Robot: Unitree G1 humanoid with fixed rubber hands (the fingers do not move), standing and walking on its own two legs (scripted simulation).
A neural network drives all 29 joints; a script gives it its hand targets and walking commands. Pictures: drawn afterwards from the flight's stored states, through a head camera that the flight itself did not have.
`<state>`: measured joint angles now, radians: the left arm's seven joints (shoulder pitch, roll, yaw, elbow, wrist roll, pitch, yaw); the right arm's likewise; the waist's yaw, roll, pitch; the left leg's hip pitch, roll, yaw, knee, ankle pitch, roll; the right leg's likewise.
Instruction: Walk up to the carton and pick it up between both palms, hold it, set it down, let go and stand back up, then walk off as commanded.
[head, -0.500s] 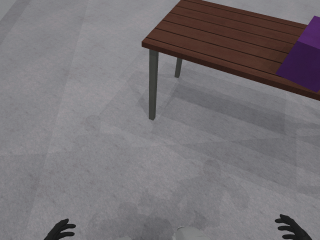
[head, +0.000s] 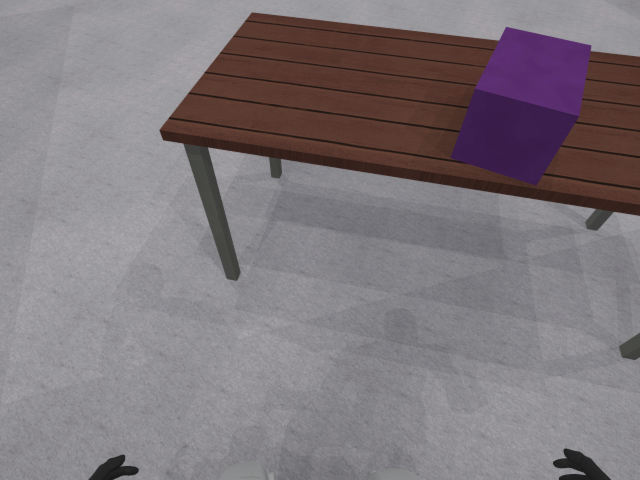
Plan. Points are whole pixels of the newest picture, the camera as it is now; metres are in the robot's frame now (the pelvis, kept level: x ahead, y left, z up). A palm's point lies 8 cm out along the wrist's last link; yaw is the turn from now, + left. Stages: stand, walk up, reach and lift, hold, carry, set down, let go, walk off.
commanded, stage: walk up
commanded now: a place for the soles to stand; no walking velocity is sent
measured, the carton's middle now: (520, 102) +0.82 -0.44 +0.00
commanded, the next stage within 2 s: none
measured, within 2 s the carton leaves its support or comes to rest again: neither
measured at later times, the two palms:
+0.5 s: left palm (206, 384) +0.26 +0.18 -0.11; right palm out of the picture +0.11 -0.43 -0.07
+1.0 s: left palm (257, 323) +0.36 +0.11 -0.11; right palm out of the picture +0.17 -0.49 -0.06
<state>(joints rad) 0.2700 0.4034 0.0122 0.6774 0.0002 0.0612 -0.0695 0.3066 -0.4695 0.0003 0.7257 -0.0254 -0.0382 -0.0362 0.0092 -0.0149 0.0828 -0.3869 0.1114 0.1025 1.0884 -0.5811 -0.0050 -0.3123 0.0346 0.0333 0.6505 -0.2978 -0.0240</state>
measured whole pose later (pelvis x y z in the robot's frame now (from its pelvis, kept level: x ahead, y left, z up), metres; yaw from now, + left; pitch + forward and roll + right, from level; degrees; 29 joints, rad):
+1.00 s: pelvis +0.19 -0.14 -0.01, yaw -15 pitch -3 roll +0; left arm 0.27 0.42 0.01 0.62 0.00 0.09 -0.06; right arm 0.33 -0.46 0.00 0.73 -0.04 -0.05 -0.07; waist 0.01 -0.07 0.10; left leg -0.34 0.10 0.09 0.71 -0.33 0.00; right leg -0.46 0.07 0.08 1.07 -0.47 -0.04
